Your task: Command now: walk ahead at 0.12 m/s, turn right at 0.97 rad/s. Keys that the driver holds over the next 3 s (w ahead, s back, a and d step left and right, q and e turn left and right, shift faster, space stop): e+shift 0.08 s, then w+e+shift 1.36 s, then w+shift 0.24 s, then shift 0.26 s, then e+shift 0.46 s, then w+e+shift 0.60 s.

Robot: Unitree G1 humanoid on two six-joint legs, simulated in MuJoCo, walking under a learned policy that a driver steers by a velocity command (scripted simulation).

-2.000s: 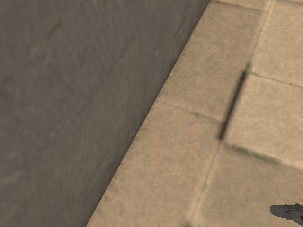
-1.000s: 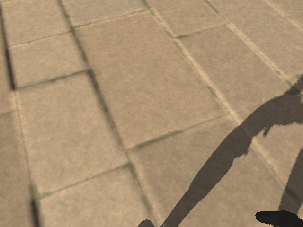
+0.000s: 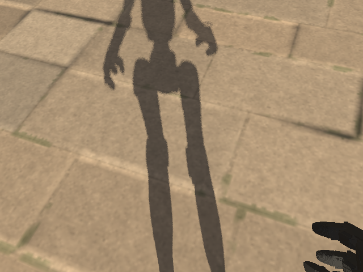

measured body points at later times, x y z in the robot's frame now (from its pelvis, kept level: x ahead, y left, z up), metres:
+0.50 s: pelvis +0.14 -0.06 +0.02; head +0.14 -0.09 +0.47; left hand +0.29 +0.18 -0.08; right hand +0.21 -0.38 -0.07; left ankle +0.25 +0.06 -0.65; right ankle +0.03 -0.11 -0.71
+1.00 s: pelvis +0.45 -0.24 +0.01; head +0.46 -0.26 +0.46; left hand +0.80 -0.31 -0.03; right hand +0.19 -0.38 -0.11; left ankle +0.46 -0.07 -0.71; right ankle +0.45 -0.41 -0.63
